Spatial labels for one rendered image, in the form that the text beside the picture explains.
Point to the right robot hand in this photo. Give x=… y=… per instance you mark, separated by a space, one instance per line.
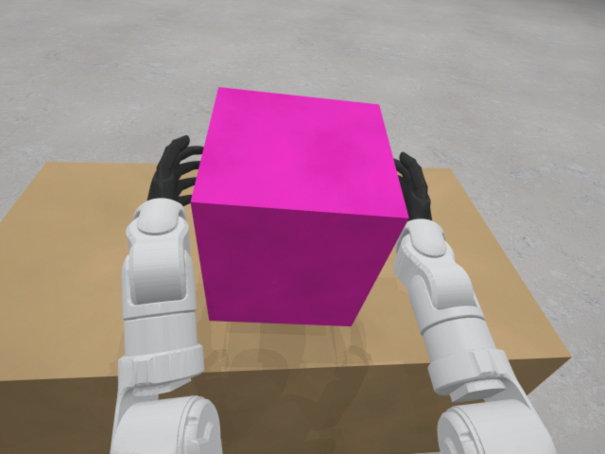
x=414 y=187

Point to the left robot hand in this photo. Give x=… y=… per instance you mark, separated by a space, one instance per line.
x=165 y=182

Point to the right robot forearm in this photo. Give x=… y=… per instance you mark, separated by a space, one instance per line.
x=465 y=363

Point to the carton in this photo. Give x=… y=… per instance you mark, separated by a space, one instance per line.
x=297 y=206

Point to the pedestal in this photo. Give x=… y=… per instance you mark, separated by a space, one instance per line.
x=278 y=388

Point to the left robot forearm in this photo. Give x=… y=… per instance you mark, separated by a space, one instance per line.
x=158 y=290

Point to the robot left upper arm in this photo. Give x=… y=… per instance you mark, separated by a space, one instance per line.
x=182 y=425

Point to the robot right upper arm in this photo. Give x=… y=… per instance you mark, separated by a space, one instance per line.
x=497 y=427

